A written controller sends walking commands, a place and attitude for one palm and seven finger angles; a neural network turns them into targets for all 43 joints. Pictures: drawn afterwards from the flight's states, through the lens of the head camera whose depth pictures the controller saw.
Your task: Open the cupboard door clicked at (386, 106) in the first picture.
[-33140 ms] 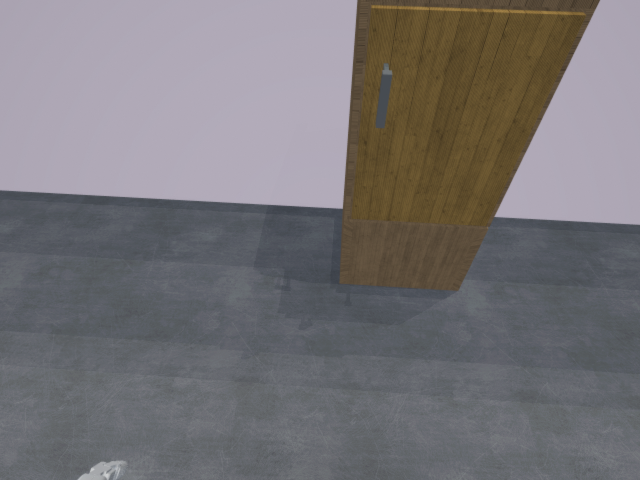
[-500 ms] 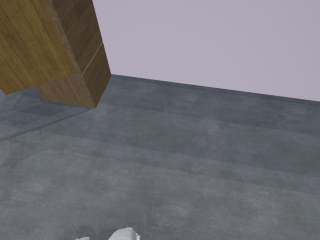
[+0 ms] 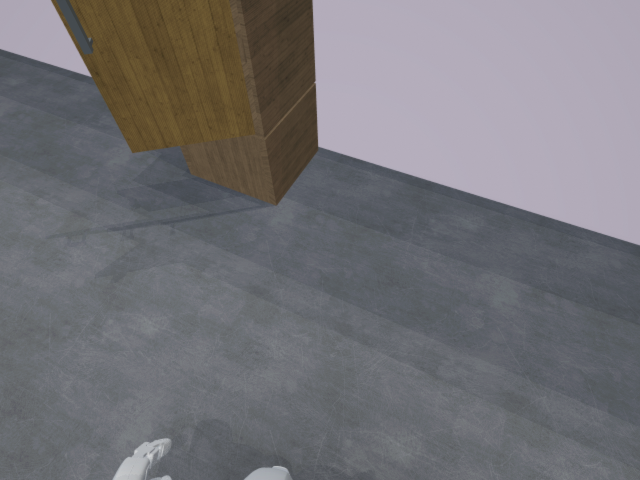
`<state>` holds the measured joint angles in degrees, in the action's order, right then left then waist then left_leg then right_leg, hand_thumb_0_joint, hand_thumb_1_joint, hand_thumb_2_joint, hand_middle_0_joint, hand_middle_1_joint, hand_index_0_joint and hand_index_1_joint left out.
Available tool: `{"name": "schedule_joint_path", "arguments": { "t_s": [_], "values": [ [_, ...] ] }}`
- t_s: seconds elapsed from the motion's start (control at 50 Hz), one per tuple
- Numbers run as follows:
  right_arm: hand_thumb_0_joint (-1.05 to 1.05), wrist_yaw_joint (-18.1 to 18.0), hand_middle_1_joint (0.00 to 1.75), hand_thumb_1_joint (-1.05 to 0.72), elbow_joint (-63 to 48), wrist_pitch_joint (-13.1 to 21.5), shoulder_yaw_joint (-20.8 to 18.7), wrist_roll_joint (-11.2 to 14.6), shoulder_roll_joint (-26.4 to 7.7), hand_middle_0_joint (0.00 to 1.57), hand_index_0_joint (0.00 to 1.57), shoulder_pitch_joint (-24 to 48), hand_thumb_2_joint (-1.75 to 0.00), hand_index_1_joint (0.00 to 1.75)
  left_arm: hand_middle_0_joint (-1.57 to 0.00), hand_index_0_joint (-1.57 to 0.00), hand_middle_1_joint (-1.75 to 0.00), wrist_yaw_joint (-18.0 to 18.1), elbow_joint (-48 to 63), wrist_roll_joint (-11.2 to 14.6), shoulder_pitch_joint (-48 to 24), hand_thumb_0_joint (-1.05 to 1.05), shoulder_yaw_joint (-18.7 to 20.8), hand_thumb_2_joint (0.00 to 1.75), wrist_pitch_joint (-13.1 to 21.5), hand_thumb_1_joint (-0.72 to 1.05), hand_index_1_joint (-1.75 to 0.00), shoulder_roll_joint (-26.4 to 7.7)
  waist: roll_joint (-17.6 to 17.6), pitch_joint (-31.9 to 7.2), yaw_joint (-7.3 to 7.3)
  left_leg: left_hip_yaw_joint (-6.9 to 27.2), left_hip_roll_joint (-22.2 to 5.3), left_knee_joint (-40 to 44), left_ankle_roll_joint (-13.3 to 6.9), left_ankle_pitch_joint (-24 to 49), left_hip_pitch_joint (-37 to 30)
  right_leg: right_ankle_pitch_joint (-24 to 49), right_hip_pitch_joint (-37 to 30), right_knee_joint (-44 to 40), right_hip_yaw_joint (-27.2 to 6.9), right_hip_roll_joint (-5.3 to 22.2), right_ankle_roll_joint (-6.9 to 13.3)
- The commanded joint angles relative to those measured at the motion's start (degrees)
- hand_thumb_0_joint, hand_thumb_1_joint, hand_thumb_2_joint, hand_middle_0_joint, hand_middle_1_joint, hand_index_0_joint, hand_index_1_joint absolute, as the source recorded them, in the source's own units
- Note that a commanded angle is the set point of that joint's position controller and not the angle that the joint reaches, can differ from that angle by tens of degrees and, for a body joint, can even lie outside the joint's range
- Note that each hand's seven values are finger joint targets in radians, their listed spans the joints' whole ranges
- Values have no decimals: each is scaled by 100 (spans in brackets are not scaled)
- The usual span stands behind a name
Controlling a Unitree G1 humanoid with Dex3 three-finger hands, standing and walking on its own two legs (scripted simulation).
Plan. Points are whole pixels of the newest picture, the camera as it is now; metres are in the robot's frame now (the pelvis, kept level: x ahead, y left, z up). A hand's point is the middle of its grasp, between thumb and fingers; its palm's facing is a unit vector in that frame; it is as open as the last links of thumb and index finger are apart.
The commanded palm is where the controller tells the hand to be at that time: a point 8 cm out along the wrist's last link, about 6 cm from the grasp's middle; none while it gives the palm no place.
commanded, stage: turn to face it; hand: left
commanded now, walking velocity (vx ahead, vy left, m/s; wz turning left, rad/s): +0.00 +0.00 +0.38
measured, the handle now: (77, 22) +1.06 +0.65 +0.05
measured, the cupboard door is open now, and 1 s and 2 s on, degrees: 39 39 39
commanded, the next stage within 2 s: take the last steps up to it in 0.22 s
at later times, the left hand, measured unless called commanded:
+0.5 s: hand out of the picture +0.00 +0.23 -0.16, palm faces +0.25 -0.94 -0.22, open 7.4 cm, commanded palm none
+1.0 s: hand out of the picture +0.03 +0.20 -0.15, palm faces +0.41 -0.90 -0.16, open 7.4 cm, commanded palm none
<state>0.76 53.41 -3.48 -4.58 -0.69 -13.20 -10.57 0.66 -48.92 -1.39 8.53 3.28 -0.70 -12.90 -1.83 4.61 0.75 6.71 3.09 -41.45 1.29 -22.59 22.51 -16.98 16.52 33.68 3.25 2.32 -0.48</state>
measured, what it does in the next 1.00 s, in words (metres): walks ahead, turning left: left foot, then right foot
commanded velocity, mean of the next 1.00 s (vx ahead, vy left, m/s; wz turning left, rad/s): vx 0.21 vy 0.10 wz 0.19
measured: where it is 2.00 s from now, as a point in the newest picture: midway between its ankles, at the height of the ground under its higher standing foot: (250, 385)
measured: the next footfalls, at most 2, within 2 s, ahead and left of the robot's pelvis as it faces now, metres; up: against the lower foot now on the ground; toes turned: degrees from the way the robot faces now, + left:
left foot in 0.32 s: +0.03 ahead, +0.13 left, +0.00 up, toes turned +12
right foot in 0.66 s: +0.12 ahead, -0.09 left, +0.00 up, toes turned +7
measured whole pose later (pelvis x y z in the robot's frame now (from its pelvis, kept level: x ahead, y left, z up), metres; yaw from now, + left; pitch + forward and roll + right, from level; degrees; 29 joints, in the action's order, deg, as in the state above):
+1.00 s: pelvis +0.14 +0.07 +0.02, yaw +19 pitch +1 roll +2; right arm 2.8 59.1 -1.2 -3.5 -0.9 -12.0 -10.6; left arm -0.1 -63.2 -2.0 23.0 1.9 3.8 -6.6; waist 1.1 3.6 -2.5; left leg -4.3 -4.0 -43.7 1.9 -11.8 30.8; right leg -18.8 0.3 19.0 11.3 8.2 -4.0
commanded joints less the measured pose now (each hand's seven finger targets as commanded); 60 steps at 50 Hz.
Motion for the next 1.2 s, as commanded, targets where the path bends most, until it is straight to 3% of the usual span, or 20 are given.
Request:
{"name": "schedule_joint_path", "arguments": {
  "t_s": [0.0, 0.06, 0.18, 0.26, 0.3, 0.32, 0.4, 0.54, 0.6, 0.62, 0.64, 0.68, 0.76, 0.86, 0.96, 1.02, 1.04, 1.06, 1.1, 1.18],
  "values": [
    [0, 25, 30, -90, -511, 30, -189, -51, -635, 20, 20, 361, -90, 30, -20, -20, -30, 142, 279, 14, 247, 0, 176, 90, 124, 90, -30, -977, 1570, -151, -77, -227, -313, -2956, 66, -486, 1159, 835, -384, -1837, -1614, 1943, 847],
    [0, 70, 30, -90, -351, 36, -88, -29, -410, 20, 20, 249, -90, 30, -20, -20, -30, 137, 256, 11, 235, 0, 105, 90, 169, 90, -30, -742, 1411, -356, -9, -550, -382, -2477, 198, -112, 944, 2411, -815, -1459, -507, 1494, 638],
    [0, 32, 30, -90, -307, 132, 77, 34, -170, 20, 20, 659, -90, 30, -20, -20, -30, 125, -176, -41, 957, 0, 219, 90, 174, 90, -30, -1036, 1323, -601, -366, -1071, -258, -286, 166, -468, 282, 3916, -1607, -930, -289, 1679, 754],
    [0, -15, 30, -90, -63, 239, 78, 15, -352, 20, 20, 100, -90, 30, -20, -20, -30, 99, -325, 53, 808, 0, 226, 90, 128, 90, -30, -967, 1060, -776, -20, -1102, -286, 1769, -5, 1139, -1255, 3183, -926, -160, 62, 1431, 267],
    [0, -76, 30, -90, -12, 296, -93, -59, -1202, 20, 20, -336, -90, 30, -20, -20, -30, 58, -85, 130, 809, 0, 64, 90, 53, 90, -30, -366, -1301, -1108, 160, 1153, -2393, 1896, -1071, 4661, -2566, -1331, 929, 1326, 477, 480, -355],
    [0, -120, 30, -90, 54, 235, -106, -84, -1278, 20, 20, -475, -90, 30, -20, -20, -30, 89, -38, 56, 484, 0, 47, 90, -28, 90, -30, -412, -1133, -1026, 309, 1104, -2528, 2038, -1448, 3825, -2067, -2132, 862, 2097, 128, 361, -276],
    [0, -226, 30, -90, 9, 356, 25, -97, -867, 20, 20, -208, -90, 30, -20, -20, -30, -85, -218, 16, 173, 0, 106, 90, -24, 90, -30, -363, -769, -344, 69, 807, -1841, 2490, -1263, 1724, -1559, -1104, 1550, 2887, -152, 333, -166],
    [0, -157, 30, -90, 109, 432, 10, -85, -844, 20, 20, -360, -90, 30, -20, -20, -30, -190, -252, 5, 194, 0, 72, 90, 111, 90, -30, -230, -626, -223, -8, 587, -1462, 2610, -1213, 575, -1180, -888, 624, 979, 262, 116, -136],
    [0, -128, 30, -90, 72, 395, 7, -54, -770, 20, 20, -82, -90, 30, -20, -20, -30, -179, -538, -13, 1054, 0, 149, 90, 164, 90, -30, -263, -228, -208, -473, 302, -1068, 1918, -924, -406, 70, -143, -1219, -318, 382, -15, -105],
    [0, -94, 30, -90, 17, 414, 33, -10, -544, 20, 20, -13, -90, 30, -20, -20, -30, -133, -680, -55, 1572, 0, 221, 90, 225, 90, -30, -530, 591, -213, -730, -185, -527, 930, -621, -777, 928, -686, -2125, -1094, -270, 529, 8],
    [0, -44, 30, -90, -173, 433, 96, 33, -195, 20, 20, 37, -90, 30, -20, -20, -30, -59, -764, -92, 2027, 0, 336, 90, 283, 90, -30, -1125, 2325, -256, -917, -917, 62, -846, -255, -1211, 2013, -1740, -2704, -2226, -2534, 2252, 569],
    [0, 20, 30, -90, -286, 356, -10, -98, -484, 20, 20, 510, -90, 30, -20, -20, -30, 13, -654, -3, 1661, 0, 283, 90, 308, 90, -30, -1097, 1635, 440, -654, -209, -481, -2499, -183, -464, 2127, -2921, -1039, -2909, -3480, 2712, 993],
    [0, 137, 30, -90, 172, 282, 32, -107, -170, 20, 20, -33, -90, 30, -20, -20, -30, 16, -650, 24, 1070, 0, 110, 90, 493, 90, -30, -417, 1088, 158, -173, -540, -811, -2346, 79, 1089, 1559, -57, -777, -2561, -830, 1732, 474],
    [0, 189, 30, -90, 115, 337, 110, -52, 98, 20, 20, 272, -90, 30, -20, -20, -30, 26, -1177, -2, 1816, 0, 86, 90, 596, 90, -30, -459, 907, -148, -364, -1047, -728, -1180, 157, 1140, 1679, 2612, -1856, -2054, 43, 1643, 499],
    [0, 241, 30, -90, -41, 457, 192, -23, 139, 20, 20, 612, -90, 30, -20, -20, -30, 42, -1317, -52, 1731, 0, 107, 90, 514, 90, -30, -572, 1431, 72, -372, -1367, -574, 392, -54, 996, 701, 2508, -1515, -1786, 322, 1709, 438],
    [0, 122, 30, -90, 373, 563, 104, -77, -239, 20, 20, -712, -90, 30, -20, -20, -30, 29, -1291, -11, 1478, 0, 139, 90, 444, 90, -30, -562, 869, -416, 305, -1626, -271, 1324, -243, 1153, -1604, 2636, -652, -247, 693, 1402, 255],
    [0, 41, 30, -90, 576, 588, -46, -126, -827, 20, 20, -1547, -90, 30, -20, -20, -30, -13, -1220, 14, 1619, 0, 94, 90, 407, 90, -30, -303, -422, -1076, 584, -703, -1066, 1347, -465, 1160, -2879, 1086, 235, 1201, 888, 914, 70],
    [0, -77, 30, -90, 681, 584, -195, -142, -1370, 20, 20, -2128, -90, 30, -20, -20, -30, -42, -1007, 77, 1660, 0, 43, 90, 365, 90, -30, 9, -1659, -1474, 710, 1367, -2362, 2112, -1015, 1007, -3468, -1839, 1413, 2932, 832, 98, -77],
    [0, -171, 30, -90, 568, 560, -147, -94, -1231, 20, 20, -1532, -90, 30, -20, -20, -30, 8, -751, 56, 996, 0, -7, 90, 347, 90, -30, 170, -1296, -1142, 513, 1604, -2695, 2701, -1310, -205, -2513, -1438, 2168, 4383, -80, 350, 183],
    [0, -204, 30, -90, 381, 721, 97, -106, -346, 20, 20, -725, -90, 30, -20, -20, -30, -119, -961, -28, 1041, 0, 31, 90, 237, 90, -30, 223, -314, -274, -13, 213, -2169, 3083, -1047, 430, -797, -410, 1585, 3683, -148, 690, 121]
  ]
}}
